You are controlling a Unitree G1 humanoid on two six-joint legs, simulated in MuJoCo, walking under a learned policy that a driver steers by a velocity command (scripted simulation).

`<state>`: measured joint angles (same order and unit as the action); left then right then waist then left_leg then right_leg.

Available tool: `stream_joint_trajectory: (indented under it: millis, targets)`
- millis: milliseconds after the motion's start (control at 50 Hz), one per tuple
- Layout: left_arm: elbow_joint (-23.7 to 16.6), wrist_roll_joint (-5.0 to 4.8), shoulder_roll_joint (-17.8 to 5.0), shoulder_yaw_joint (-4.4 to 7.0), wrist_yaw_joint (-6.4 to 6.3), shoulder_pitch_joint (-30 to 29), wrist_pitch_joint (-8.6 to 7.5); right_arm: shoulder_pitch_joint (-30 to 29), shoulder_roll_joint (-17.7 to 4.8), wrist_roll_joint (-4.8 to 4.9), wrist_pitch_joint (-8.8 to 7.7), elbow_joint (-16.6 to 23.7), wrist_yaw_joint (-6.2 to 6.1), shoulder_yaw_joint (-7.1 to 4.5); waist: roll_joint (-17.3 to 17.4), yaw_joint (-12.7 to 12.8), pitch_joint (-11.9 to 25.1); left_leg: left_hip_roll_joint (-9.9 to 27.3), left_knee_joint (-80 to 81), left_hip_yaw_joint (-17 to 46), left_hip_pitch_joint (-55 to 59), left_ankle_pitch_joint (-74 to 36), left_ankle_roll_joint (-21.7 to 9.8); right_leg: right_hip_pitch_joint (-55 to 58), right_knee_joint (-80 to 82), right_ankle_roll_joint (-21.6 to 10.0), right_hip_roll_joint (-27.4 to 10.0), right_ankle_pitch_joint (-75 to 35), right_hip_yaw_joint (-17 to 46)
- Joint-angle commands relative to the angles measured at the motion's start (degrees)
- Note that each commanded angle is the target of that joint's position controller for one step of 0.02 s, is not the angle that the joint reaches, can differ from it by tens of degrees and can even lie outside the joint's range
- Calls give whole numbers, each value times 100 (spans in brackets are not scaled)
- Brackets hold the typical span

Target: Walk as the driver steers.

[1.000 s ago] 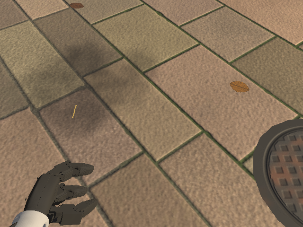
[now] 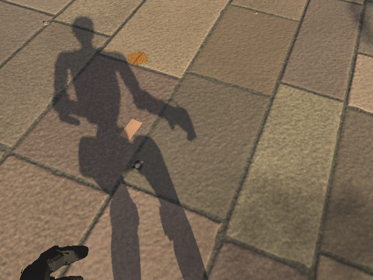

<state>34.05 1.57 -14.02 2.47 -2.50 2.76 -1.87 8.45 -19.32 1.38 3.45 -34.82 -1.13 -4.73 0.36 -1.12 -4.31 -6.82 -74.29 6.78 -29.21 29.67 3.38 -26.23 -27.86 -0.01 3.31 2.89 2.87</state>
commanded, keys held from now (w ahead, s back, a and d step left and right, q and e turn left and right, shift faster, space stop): e+shift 0.76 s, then q+shift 0.24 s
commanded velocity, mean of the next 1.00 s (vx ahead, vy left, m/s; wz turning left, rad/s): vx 0.02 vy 0.00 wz -0.43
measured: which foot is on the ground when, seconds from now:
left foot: up 0.00-0.16, down 0.18-0.58, up 0.60-0.96, down 0.98-1.00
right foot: down 0.00-0.22, up 0.24-0.56, down 0.58-1.00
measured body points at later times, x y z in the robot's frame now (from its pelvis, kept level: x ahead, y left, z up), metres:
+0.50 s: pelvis +0.03 -0.01 +0.01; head +0.06 -0.02 +0.46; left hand +0.23 +0.23 -0.08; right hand +0.13 -0.31 -0.08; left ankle +0.04 +0.12 -0.72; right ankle +0.02 -0.15 -0.68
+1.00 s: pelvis +0.05 -0.05 +0.01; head +0.06 -0.05 +0.45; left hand +0.36 +0.04 -0.07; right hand +0.01 -0.35 -0.10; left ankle +0.14 +0.05 -0.72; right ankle +0.00 -0.14 -0.72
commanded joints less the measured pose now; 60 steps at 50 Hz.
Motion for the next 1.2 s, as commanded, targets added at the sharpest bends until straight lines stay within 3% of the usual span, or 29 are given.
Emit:
stream_joint_trajectory:
  millis: [20,80,140,180,200,220,240,280,320,380,440,540,560,580,600,620,640,680,720,800,900,960,980,1000,1020,1060,1100,1140,1200]
  targets:
    - [-332,23,-816,191,-24,15,88,226,-229,-92,17,388,-28,12,-284,-4,961,418,338,-211,-123,-224,82,946,1027,-1124,-1336,-451,1564]
    - [-137,-118,-666,183,146,94,140,348,288,-239,-152,221,-1,240,-695,-38,1308,504,2363,-484,868,23,-8,968,1096,-1145,-1018,-683,1274]
    - [-54,-251,-1026,335,240,370,218,409,-45,-173,-150,34,35,113,-988,-6,1144,355,3854,-514,1423,-1025,-175,921,1102,-1179,-1091,613,1742]
    - [-2,-344,-1061,366,216,591,233,454,-249,-171,-123,20,52,21,-868,-114,1004,373,4724,-512,2301,-1424,-573,178,1149,-818,-932,1900,1867]
    - [-14,-338,-936,335,214,622,201,663,-502,-262,-104,58,2,-44,-560,-212,1043,1106,4894,44,2966,-1316,-898,-560,737,-463,-706,2642,1680]
    - [-323,-405,-752,307,212,231,139,773,-942,-474,-96,-74,-9,-177,1041,-266,886,2318,5445,1237,2579,-959,-1538,-1398,-522,-142,-25,2749,445]
    - [-278,-347,-986,404,178,331,92,417,-836,-556,-161,38,-28,-176,1368,-249,810,3045,5826,1868,2100,-1792,-2006,-1372,-2151,132,-9,2912,68]
    - [102,-337,-1095,537,104,1034,242,-470,-199,-433,-314,263,-124,24,817,231,728,2556,5644,919,1839,-2869,-1669,-1307,-3795,348,-171,2556,166]
    - [242,-284,-931,516,40,1384,418,-798,-18,-257,-387,294,-163,80,727,338,623,2278,5535,186,1864,-3484,-1466,-1450,-4588,543,-329,2053,60]
    - [-45,-316,-655,379,122,935,483,-517,-47,-236,-325,167,-216,39,631,116,584,2106,5464,-409,2245,-3395,-1454,-1547,-3757,709,-610,1417,-223]
    - [-356,-289,-422,219,328,540,457,-182,-378,-223,-237,34,-223,-108,778,-137,782,2348,5275,-637,2466,-3658,-1517,-944,-2508,624,-769,1614,-449]
    - [-390,-312,-764,366,449,894,524,-198,-634,8,-315,-89,-87,-274,878,114,835,2654,4652,-975,2274,-3911,-1183,276,-878,126,-509,1370,-934]
    - [-308,-304,-837,434,398,1121,540,-107,-519,45,-349,-167,-53,-267,683,235,879,2516,4160,-1254,1999,-3636,-898,865,-323,-54,-346,877,-934]
    - [-208,-279,-1232,602,293,1550,525,215,-327,-24,-392,-277,1,-244,-168,358,1043,2066,2983,-1684,1231,-2871,-447,1950,223,-381,-478,-655,-286]
    - [-323,-223,-2220,823,181,1727,481,-11,67,-333,-437,143,32,-103,-2326,225,1072,1094,924,-1864,-1106,648,220,3262,151,-1447,-2065,-3486,2279]
    - [-453,-3,-1984,730,263,1793,320,-721,-102,-329,-491,313,5,-107,-1755,737,1878,682,-3,-489,-1609,1172,219,3242,493,-2294,-2552,-2998,3178]
    - [-414,-3,-1783,653,297,1619,210,-997,-285,-172,-491,328,-22,-151,-1057,711,1664,779,-192,-201,-1669,750,63,3090,608,-2088,-2314,-2344,2670]
    - [-457,-292,-1401,546,178,912,221,-787,-288,-197,-466,176,-136,-167,-453,276,1156,913,421,-79,-1625,-217,-49,2466,597,-1475,-1743,-1411,2023]
    - [-614,-281,-1303,488,80,417,327,-555,-298,-236,-444,91,-133,-193,-621,2,1085,745,909,-157,-986,-782,1,1734,669,-1289,-1373,-1162,1761]
    - [-610,-215,-1236,457,-5,362,375,-165,-87,-178,-414,-218,-58,-79,-599,32,1361,637,2098,-257,-399,-1281,138,1634,486,-1174,-1267,-845,1502]
    - [-318,7,-594,112,148,356,320,-86,16,-133,-359,-250,63,48,-835,212,1263,997,2974,-437,906,-1317,20,892,489,-1202,-1357,-147,1342]
    - [-123,-10,-771,121,210,372,243,-139,-167,-121,-408,-121,119,13,-835,135,714,788,4274,-687,1419,-1921,-263,696,399,-950,-1135,832,1138]
    - [-67,-13,-903,171,181,541,220,-227,-427,-164,-419,-2,112,-35,-608,224,559,914,4451,-384,1324,-2604,-393,790,196,-749,-963,1101,1062]
    - [-93,46,-969,217,134,768,202,-299,-809,-165,-434,143,92,-110,11,492,511,1290,4529,300,1203,-3712,-633,803,-301,-503,-558,1574,754]
    - [-162,75,-840,209,93,773,194,-276,-1017,-83,-432,77,84,-208,911,618,502,1593,4911,978,918,-3403,-1110,833,-767,-166,-34,1693,12]
    - [-320,-73,-789,256,16,129,206,143,-741,-123,-428,58,43,-183,1401,188,523,2069,5424,2218,1205,-3150,-1692,379,-1584,32,249,2008,-132]
    - [-413,-108,-639,269,40,-94,227,535,-804,-140,-479,41,-9,-253,1303,-103,790,2269,5454,2684,1999,-3608,-1923,-386,-2682,75,285,3303,252]
    - [-356,-162,-489,261,86,6,206,361,-822,-37,-450,78,-105,-316,807,44,1029,2034,5254,2372,2304,-3672,-1670,-570,-2710,155,108,3085,465]
    - [-214,-245,-255,208,180,71,136,11,-697,66,-145,209,-193,-359,844,78,1179,1471,5195,1995,2020,-3213,-1272,164,-1274,274,248,2289,198]
Velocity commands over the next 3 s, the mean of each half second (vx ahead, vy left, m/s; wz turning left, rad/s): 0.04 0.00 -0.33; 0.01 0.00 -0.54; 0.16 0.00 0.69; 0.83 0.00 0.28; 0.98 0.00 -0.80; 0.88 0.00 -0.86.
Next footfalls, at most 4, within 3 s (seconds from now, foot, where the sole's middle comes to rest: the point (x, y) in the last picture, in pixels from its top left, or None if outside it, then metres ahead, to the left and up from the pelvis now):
0.18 left None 0.08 0.11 -0.76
0.58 right None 0.04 -0.16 -0.76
0.98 left None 0.17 0.03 -0.76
1.28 right None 0.03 -0.17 -0.76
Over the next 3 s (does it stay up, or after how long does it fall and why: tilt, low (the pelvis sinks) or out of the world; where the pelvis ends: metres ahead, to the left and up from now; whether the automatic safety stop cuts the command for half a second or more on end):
stays up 1.20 -0.15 0.02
